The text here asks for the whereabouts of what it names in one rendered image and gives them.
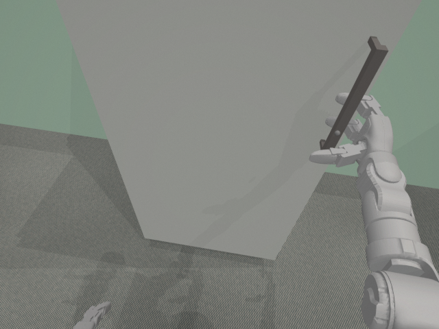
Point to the handle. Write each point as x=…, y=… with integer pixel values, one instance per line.
x=366, y=75

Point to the robot right forearm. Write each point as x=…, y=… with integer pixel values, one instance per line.
x=393, y=240

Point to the right robot upper arm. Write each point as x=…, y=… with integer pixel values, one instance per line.
x=399, y=301

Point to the left robot hand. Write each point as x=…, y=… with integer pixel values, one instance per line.
x=93, y=316

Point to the fridge door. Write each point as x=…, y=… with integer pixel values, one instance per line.
x=212, y=108

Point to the right robot hand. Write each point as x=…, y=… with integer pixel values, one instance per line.
x=376, y=135

